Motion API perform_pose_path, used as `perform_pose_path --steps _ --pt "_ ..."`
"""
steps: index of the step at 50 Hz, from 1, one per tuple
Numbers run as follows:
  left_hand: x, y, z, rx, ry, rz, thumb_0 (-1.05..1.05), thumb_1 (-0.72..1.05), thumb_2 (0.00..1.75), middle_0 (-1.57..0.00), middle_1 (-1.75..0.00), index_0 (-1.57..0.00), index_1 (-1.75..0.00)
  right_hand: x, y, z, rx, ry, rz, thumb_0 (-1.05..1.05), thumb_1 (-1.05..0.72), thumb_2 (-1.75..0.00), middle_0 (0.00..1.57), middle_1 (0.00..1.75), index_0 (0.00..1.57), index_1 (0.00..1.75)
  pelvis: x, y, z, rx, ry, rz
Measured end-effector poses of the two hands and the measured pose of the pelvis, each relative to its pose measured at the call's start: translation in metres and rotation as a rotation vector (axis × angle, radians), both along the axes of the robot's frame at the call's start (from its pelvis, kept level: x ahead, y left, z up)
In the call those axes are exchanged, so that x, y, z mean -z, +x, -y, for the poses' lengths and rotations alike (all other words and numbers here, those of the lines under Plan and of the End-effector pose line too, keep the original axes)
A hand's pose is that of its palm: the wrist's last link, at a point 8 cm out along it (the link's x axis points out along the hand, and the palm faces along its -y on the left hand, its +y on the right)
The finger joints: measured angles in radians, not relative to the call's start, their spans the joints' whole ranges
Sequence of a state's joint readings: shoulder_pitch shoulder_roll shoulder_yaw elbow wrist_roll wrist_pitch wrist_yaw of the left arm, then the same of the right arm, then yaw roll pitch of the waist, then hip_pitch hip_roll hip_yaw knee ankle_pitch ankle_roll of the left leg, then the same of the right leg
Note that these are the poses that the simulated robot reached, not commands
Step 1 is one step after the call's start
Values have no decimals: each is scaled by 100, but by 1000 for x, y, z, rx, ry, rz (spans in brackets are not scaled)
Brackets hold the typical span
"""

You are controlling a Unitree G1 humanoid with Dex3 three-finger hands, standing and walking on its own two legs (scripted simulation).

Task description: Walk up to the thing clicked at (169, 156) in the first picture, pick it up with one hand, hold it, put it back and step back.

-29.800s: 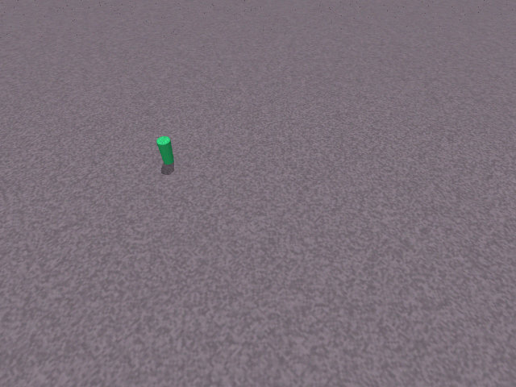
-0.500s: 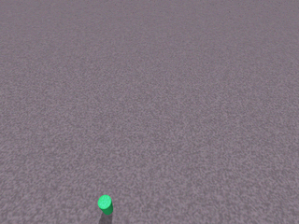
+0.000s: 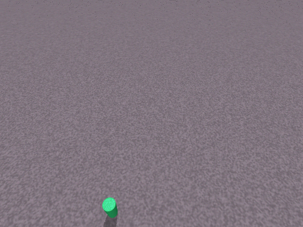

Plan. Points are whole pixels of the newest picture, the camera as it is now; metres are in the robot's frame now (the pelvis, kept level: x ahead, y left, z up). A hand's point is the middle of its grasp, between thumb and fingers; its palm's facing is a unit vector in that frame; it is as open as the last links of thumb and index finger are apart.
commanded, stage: stand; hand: left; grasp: from the side
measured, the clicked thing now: (111, 208) +0.39 +0.24 -0.70
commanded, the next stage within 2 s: step back in 1.20 s
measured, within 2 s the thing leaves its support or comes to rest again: neither
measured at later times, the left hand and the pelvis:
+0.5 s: hand out of the picture +0.09 +0.23 -0.16, palm faces -0.04 -0.94 -0.33, open 7.4 cm; pelvis +0.02 -0.01 +0.00, yaw -1 degrees
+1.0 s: hand out of the picture +0.12 +0.24 -0.15, palm faces -0.04 -0.94 -0.33, open 7.4 cm; pelvis +0.04 -0.01 +0.00, yaw -1 degrees
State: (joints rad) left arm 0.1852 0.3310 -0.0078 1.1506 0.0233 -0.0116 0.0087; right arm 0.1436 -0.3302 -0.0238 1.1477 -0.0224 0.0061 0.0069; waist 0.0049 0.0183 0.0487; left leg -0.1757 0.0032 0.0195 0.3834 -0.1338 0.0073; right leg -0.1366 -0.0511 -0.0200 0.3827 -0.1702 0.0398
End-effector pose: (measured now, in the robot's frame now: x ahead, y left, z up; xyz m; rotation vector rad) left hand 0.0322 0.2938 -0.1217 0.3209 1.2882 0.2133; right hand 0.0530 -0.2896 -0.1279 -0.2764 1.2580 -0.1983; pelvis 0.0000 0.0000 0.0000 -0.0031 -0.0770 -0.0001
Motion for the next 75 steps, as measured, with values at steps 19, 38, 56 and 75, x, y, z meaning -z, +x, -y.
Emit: perform_pose_path --steps 19,38,56,75 --pt "-1 29 13 16 -14 3 0 90 90 -21 -30 -20 -30 1 7 8 9 5 -28 1 -90 -90 20 29 20 30 -2 15 8 8 2 -21" --pt "-5 81 15 41 -24 72 0 90 90 -21 -30 -20 -30 -7 37 10 11 -11 3 1 -90 -90 20 30 20 30 -4 34 7 14 3 -27" --pt "-5 79 9 33 -18 46 0 90 90 -21 -30 -20 -30 -9 47 11 10 -17 11 1 -90 -90 20 30 20 30 -5 40 6 19 4 -30" --pt "4 62 -10 57 51 71 0 90 90 -21 -30 -20 -30 5 32 39 14 -57 31 0 -90 -90 20 30 20 30 19 -7 10 14 -3 -51"
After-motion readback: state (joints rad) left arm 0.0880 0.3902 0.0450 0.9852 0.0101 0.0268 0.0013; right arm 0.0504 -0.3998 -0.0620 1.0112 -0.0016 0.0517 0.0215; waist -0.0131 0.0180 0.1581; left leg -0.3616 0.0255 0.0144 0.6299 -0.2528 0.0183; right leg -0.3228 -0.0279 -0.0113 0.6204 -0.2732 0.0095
